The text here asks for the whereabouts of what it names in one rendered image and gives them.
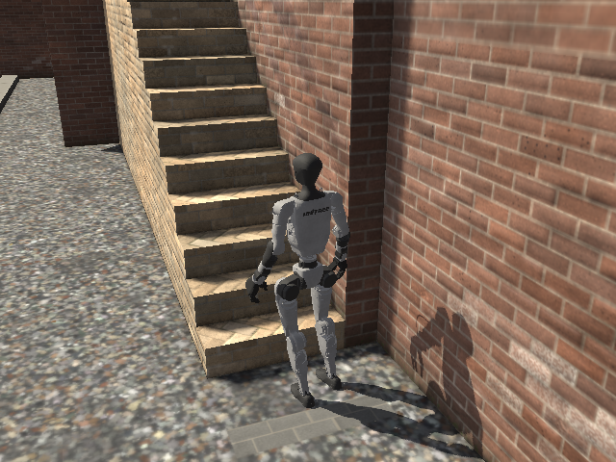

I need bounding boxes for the stairs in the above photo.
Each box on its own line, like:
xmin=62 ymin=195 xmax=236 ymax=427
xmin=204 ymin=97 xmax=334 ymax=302
xmin=102 ymin=0 xmax=346 ymax=379

